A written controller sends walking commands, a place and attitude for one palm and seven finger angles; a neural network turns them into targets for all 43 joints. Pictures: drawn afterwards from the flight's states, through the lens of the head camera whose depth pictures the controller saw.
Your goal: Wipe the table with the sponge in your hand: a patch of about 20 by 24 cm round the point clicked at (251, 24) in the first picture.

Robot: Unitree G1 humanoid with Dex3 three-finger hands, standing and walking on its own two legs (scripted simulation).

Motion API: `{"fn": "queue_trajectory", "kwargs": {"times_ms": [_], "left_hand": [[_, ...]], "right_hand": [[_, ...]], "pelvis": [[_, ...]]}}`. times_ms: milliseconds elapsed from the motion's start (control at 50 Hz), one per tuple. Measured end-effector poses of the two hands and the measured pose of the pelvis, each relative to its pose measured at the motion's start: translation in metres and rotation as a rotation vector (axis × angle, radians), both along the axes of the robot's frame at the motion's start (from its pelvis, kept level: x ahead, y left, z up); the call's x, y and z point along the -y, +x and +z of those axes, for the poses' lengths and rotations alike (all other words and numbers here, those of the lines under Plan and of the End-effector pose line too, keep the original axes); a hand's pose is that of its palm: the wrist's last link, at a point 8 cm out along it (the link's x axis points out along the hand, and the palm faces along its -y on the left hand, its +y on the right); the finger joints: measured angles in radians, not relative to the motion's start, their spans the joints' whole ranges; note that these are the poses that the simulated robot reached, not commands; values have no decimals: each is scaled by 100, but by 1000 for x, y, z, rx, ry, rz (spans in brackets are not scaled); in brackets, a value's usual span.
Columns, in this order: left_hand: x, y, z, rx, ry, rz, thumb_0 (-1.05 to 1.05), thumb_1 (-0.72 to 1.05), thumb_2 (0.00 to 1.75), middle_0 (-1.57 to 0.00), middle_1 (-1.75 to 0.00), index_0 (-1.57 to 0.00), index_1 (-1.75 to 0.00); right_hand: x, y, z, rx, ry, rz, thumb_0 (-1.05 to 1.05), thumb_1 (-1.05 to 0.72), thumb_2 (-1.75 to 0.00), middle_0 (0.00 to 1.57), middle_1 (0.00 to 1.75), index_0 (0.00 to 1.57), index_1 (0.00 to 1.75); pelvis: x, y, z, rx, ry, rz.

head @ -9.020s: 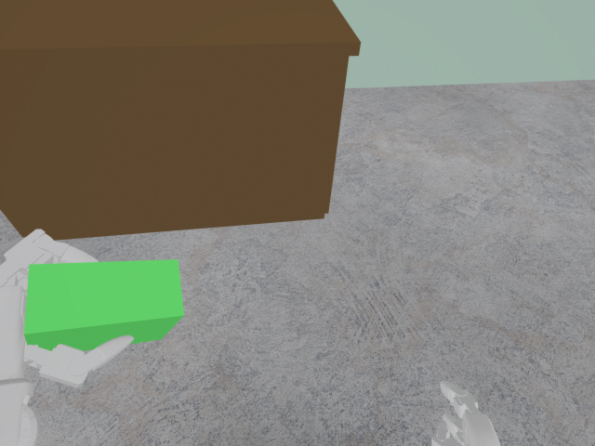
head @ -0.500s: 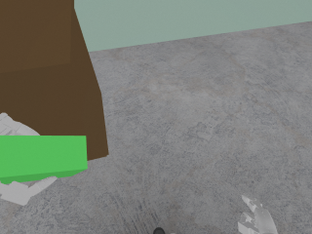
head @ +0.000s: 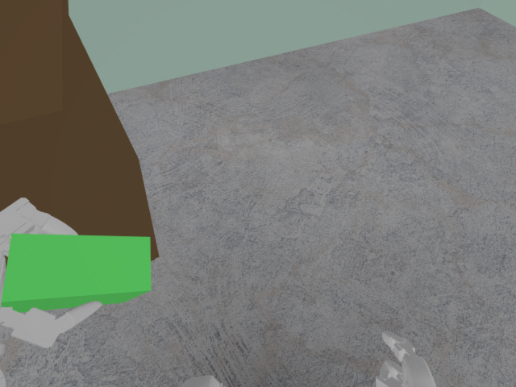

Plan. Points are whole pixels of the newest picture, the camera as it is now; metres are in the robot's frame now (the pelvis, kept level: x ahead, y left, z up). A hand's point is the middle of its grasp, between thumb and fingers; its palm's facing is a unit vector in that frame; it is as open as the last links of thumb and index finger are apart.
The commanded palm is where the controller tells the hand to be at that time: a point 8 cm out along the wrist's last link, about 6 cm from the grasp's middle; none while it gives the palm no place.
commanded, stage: take the last steps up to it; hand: left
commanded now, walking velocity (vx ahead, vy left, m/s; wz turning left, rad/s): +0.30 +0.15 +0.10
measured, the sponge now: (99, 273) +0.23 +0.19 +0.13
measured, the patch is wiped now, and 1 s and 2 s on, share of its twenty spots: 0.00 0.00 0.00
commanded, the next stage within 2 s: come to a stop and stand still in 1.02 s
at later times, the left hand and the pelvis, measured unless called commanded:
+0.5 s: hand out of the picture +0.25 +0.31 +0.16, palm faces +0.44 -0.77 -0.47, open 10.3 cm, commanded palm +0.20 +0.34 +0.17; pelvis +0.05 +0.06 -0.01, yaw +2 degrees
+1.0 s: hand out of the picture +0.36 +0.37 +0.17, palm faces +0.38 -0.77 -0.51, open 10.3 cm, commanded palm +0.29 +0.41 +0.17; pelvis +0.14 +0.13 -0.01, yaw +1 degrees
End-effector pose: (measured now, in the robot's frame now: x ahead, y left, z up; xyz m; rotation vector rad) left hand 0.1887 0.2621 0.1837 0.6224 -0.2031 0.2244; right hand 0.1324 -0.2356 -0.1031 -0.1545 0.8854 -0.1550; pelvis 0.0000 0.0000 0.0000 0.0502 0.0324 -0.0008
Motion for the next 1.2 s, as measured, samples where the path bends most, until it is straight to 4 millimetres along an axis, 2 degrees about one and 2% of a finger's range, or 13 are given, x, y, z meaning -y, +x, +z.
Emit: {"fn": "queue_trajectory", "kwargs": {"times_ms": [80,160,240,340,440,540,620,740,820,940,1060,1120,1200], "left_hand": [[-14,-7,4,0,15,42,0,-50,100,-69,-138,-71,-136],[-30,-12,0,22,-31,101,0,-50,100,-69,-138,-71,-136],[-43,-14,-6,55,-90,124,0,-50,100,-69,-138,-71,-136],[-64,-7,-11,131,-101,96,0,-50,100,-69,-138,-71,-136],[-82,9,-8,126,-62,123,0,-50,100,-69,-138,-71,-136],[-78,28,-3,130,-23,130,0,-50,100,-69,-138,-71,-136],[-83,44,-10,108,-54,123,0,-50,100,-69,-138,-71,-136],[-104,65,-13,40,-48,118,0,-50,100,-69,-138,-71,-136],[-124,86,-9,94,-22,81,0,-50,100,-70,-138,-71,-136],[-151,124,-3,152,11,61,0,-50,100,-70,-138,-71,-136],[-140,144,5,108,2,45,0,-50,100,-70,-138,-71,-136],[-133,149,3,86,35,46,0,-50,100,-70,-138,-71,-136],[-143,159,-2,52,-2,92,0,-50,100,-70,-138,-71,-136]], "right_hand": [[17,-6,9,-20,-60,-5,1,-90,-90,20,30,20,29],[21,-1,16,-17,-106,8,2,-90,-90,19,30,20,29],[7,14,24,22,-132,28,2,-90,-90,19,30,20,29],[-28,41,22,118,-123,37,2,-90,-90,19,30,20,29],[-76,60,11,146,-5,58,1,-90,-90,19,30,20,29],[-106,79,-14,116,87,115,1,-90,-90,20,30,20,30],[-109,90,-26,20,83,140,1,-90,-90,20,30,20,30],[-101,112,-8,-28,-11,124,2,-90,-90,20,30,20,30],[-100,136,0,24,-101,98,2,-90,-90,20,30,20,30],[-126,168,3,105,-62,28,1,-90,-90,19,30,20,29],[-156,185,-1,132,40,46,1,-90,-90,19,30,20,29],[-161,193,-17,107,67,63,1,-90,-90,20,30,20,30],[-160,199,-23,26,65,84,1,-90,-90,20,30,20,30]], "pelvis": [[-3,3,5,-12,13,9],[-11,6,6,-7,20,22],[-25,10,5,5,16,31],[-48,16,-10,33,-16,34],[-57,33,-11,33,-28,32],[-58,53,-20,28,-45,44],[-65,64,-18,35,-44,63],[-85,88,-6,11,-18,60],[-110,109,-16,16,-28,51],[-128,129,-19,15,-28,32],[-130,154,-14,0,-33,26],[-128,166,-21,8,-33,36],[-132,177,-15,22,-13,42]]}}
